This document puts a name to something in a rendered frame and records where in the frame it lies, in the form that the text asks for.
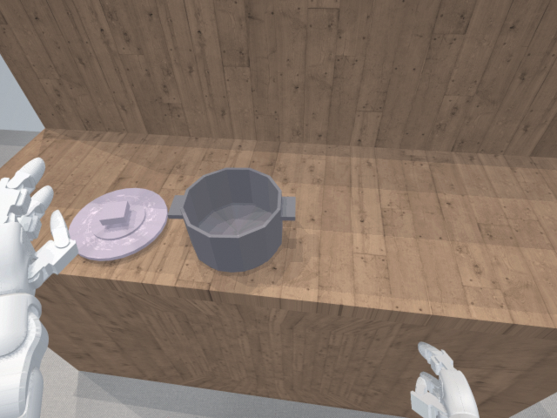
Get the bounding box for knob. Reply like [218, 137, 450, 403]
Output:
[99, 201, 130, 226]

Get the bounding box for robot left forearm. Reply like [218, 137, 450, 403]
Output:
[0, 293, 49, 418]

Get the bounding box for lid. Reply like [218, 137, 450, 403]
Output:
[69, 188, 168, 261]

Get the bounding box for right robot hand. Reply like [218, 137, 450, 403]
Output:
[411, 341, 480, 418]

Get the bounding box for table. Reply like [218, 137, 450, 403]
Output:
[0, 0, 557, 418]

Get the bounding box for left robot hand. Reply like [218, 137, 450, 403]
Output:
[0, 158, 78, 296]

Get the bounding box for pot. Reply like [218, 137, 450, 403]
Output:
[167, 167, 296, 273]

